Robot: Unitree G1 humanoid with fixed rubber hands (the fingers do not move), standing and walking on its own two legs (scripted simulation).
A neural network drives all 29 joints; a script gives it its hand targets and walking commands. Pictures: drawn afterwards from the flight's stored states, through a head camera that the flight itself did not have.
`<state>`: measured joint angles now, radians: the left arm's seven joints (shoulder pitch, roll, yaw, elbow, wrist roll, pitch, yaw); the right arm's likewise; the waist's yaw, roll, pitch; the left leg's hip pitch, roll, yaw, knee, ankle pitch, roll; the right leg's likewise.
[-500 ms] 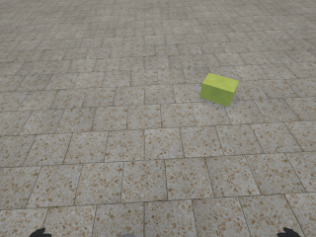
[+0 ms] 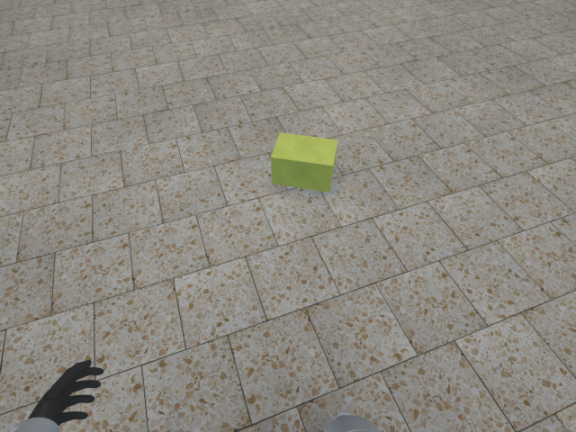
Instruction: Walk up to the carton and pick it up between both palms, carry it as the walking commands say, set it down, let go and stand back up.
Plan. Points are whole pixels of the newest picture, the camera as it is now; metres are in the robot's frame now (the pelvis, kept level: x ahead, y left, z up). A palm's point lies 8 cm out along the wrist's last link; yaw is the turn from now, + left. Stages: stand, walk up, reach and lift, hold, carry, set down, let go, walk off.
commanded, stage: walk up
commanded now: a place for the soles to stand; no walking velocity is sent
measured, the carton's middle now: (304, 162) +1.35 -0.16 -0.67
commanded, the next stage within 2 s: none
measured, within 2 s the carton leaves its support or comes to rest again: neither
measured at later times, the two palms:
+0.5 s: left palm (101, 321) +0.32 +0.30 -0.09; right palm (498, 314) +0.28 -0.35 -0.06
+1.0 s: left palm (113, 248) +0.47 +0.32 -0.08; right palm (441, 206) +0.53 -0.35 -0.08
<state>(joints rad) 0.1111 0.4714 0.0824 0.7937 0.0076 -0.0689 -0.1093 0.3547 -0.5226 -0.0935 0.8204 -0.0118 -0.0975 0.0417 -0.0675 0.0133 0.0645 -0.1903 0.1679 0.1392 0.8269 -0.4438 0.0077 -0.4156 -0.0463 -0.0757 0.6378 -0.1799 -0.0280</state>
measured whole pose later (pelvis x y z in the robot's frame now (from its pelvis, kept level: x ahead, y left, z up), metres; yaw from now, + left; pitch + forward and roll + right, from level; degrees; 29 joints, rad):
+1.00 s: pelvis +0.41 -0.02 +0.00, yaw -3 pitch -1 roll +1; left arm 0.36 0.49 0.05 0.81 0.00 -0.08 -0.04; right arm 0.22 -0.46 -0.07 0.79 -0.02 -0.11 0.07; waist 0.05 0.00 0.04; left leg -0.44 0.05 0.11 0.66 -0.19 0.04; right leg -0.30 -0.08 -0.06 0.91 -0.45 -0.03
